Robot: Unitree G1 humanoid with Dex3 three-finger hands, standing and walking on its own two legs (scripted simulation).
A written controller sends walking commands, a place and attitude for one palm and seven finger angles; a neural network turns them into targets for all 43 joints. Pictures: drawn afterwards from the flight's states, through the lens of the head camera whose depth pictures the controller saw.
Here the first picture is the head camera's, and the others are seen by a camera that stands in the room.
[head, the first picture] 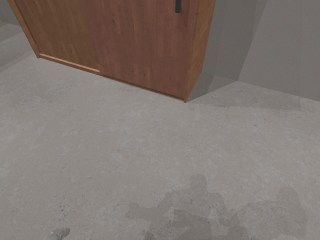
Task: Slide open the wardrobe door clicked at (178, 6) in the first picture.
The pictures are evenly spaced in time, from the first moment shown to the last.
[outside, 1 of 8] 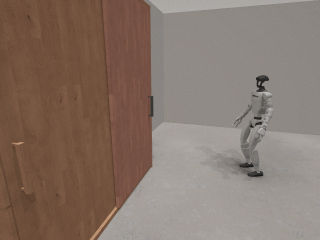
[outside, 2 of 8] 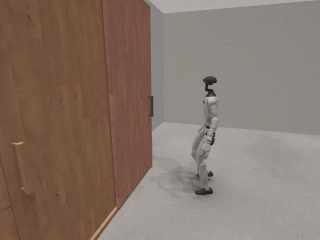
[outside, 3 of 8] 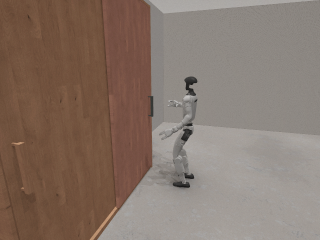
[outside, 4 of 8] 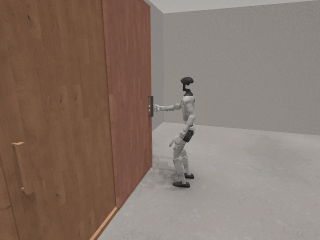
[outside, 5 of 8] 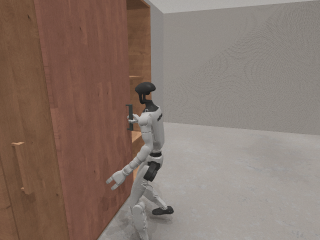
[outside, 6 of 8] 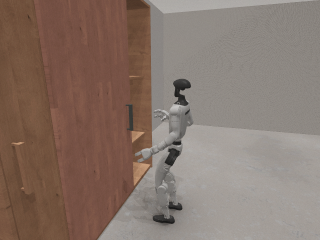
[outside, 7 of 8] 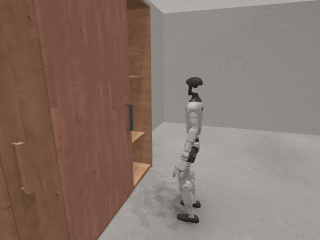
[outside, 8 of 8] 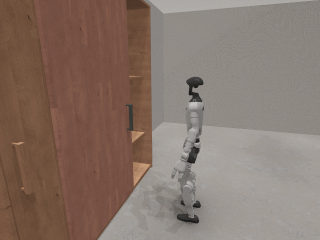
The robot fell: no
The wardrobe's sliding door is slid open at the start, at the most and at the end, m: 0.00 0.59 0.59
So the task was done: yes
